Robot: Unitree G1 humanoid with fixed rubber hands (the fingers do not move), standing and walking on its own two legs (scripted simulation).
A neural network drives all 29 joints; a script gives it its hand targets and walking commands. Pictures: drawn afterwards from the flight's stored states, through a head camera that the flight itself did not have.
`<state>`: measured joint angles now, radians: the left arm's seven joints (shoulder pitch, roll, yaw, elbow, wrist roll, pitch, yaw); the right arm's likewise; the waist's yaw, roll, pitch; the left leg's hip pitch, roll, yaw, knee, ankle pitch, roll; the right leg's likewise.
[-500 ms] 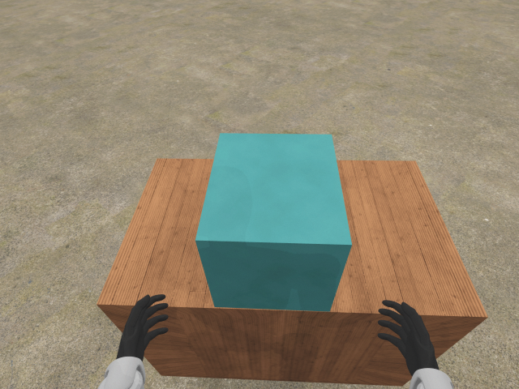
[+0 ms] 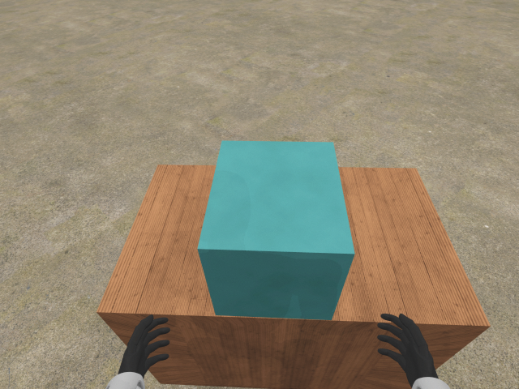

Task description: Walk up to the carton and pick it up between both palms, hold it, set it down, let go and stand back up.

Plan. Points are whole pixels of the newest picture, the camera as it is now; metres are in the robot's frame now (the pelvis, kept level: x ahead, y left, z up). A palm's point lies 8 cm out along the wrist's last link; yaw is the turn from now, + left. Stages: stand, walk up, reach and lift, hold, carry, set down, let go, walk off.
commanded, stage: set down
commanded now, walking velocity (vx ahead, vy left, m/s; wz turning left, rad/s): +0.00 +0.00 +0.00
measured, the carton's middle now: (275, 227) +0.45 -0.01 -0.07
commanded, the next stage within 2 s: let go in 0.76 s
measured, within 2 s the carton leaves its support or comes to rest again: neither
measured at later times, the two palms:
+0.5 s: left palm (135, 379) +0.16 +0.22 -0.08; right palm (415, 382) +0.16 -0.21 -0.08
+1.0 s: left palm (136, 377) +0.16 +0.22 -0.07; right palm (415, 385) +0.15 -0.21 -0.08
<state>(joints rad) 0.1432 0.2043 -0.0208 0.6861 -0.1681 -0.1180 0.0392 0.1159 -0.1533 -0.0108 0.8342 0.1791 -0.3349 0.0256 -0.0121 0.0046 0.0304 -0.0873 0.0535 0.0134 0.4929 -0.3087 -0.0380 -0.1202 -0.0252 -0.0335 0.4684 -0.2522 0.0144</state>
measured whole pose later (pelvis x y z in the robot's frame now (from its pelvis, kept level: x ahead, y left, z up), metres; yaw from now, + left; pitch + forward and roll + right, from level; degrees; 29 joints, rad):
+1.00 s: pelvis +0.00 +0.00 +0.00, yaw +0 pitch -6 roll -1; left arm 0.14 0.20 -0.02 0.56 -0.09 0.18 0.04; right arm 0.12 -0.15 -0.01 0.83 0.06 -0.19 0.02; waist -0.01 0.00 0.06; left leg -0.08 0.05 0.01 0.49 -0.30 -0.03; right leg -0.11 -0.02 -0.03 0.46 -0.24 0.02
